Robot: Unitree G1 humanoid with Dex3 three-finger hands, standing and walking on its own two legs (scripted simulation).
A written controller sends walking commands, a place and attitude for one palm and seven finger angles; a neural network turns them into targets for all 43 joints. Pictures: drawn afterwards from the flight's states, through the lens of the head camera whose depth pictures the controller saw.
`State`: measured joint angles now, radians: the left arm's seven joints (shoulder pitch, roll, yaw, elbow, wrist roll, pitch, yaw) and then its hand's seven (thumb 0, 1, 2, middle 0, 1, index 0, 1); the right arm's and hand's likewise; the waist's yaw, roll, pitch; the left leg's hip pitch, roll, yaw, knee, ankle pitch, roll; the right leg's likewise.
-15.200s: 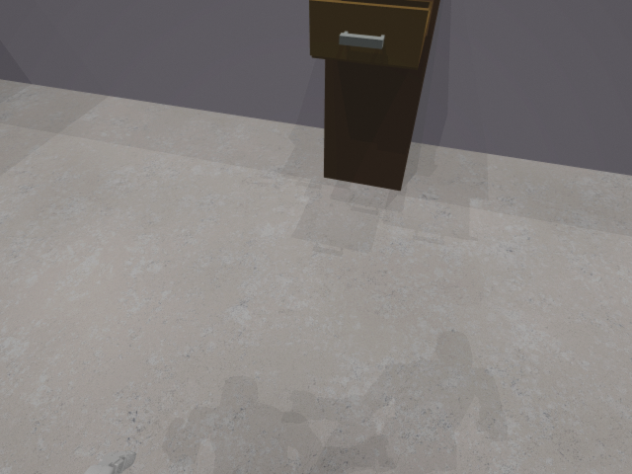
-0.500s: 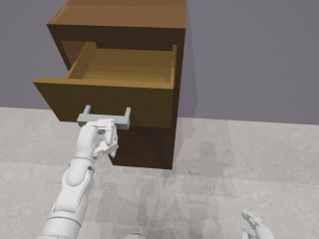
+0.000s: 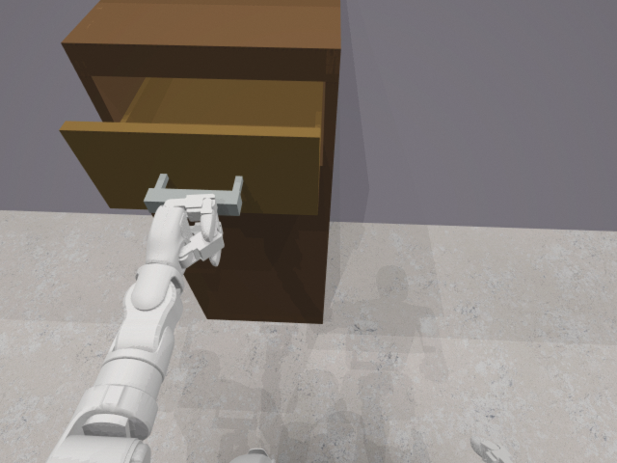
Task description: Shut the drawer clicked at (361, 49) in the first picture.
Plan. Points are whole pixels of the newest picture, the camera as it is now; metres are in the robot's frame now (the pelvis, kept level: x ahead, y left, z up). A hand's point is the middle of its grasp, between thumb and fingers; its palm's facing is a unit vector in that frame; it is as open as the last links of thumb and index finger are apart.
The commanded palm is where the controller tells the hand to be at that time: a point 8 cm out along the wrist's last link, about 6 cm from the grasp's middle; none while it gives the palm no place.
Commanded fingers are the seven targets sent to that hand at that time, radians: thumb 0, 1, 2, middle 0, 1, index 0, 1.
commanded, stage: push the drawer shut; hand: left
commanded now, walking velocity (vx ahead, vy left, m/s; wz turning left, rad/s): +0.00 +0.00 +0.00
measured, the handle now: (197, 191) +0.47 +0.16 +0.08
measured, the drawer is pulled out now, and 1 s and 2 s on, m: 0.12 0.00 0.00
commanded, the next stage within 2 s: pull the fist back off the drawer in 1.26 s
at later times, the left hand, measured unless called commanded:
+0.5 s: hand (221, 204) +0.45 +0.12 +0.08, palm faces -0.08 -1.00 -0.04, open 3.0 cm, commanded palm +0.44 +0.17 +0.08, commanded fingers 0.00 0.90 0.90 -1.40 -1.60 -1.40 -1.60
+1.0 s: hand (235, 169) +0.52 +0.11 +0.08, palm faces -0.06 -1.00 -0.03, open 3.1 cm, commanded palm +0.51 +0.16 +0.08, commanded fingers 0.00 0.90 0.90 -1.40 -1.60 -1.40 -1.60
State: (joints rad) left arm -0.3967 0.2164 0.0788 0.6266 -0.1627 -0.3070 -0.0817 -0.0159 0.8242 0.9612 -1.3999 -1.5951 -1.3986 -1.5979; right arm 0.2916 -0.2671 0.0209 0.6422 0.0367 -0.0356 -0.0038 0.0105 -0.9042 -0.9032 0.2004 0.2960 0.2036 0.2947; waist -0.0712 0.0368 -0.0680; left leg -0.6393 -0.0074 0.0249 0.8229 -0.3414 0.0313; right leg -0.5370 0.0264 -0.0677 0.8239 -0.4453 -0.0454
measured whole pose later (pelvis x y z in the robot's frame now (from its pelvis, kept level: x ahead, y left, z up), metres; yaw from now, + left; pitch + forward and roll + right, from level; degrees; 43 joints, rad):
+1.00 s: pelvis -0.01 +0.01 -0.02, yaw -2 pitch +18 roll -2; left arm -0.99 0.38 0.28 1.23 -0.06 -0.39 -0.07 0.01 0.82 0.97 -1.40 -1.60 -1.40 -1.60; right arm 0.44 -0.28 0.02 0.68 -0.02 -0.03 0.03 0.01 -0.90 -0.90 0.20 0.30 0.20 0.29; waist -0.20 0.04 -0.09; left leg -0.91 0.02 0.03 0.95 -0.37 0.05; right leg -0.80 0.05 -0.06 0.93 -0.45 -0.04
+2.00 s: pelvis +0.00 +0.02 -0.02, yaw -3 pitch +18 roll -2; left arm -0.88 0.31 0.29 1.11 -0.06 -0.38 -0.02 0.01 0.88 0.93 -1.40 -1.60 -1.40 -1.60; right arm 0.45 -0.27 0.01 0.64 -0.02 0.03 0.06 0.01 -0.90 -0.90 0.20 0.30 0.20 0.29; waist -0.18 0.05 -0.12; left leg -0.88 0.02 0.05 0.94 -0.38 0.06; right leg -0.78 0.05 -0.04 0.91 -0.45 -0.03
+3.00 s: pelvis +0.02 +0.01 +0.04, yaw -1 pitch -2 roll +0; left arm 0.18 0.29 0.13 -0.10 -0.10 -0.04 0.08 0.02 0.90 0.90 -1.40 -1.59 -1.40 -1.60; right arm 0.19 -0.24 0.06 0.56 0.04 0.02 -0.06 0.01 -0.90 -0.90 0.20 0.30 0.20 0.29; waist 0.02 0.06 0.00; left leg -0.21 -0.03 0.04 0.48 -0.24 0.04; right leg -0.11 0.02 -0.03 0.46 -0.32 -0.03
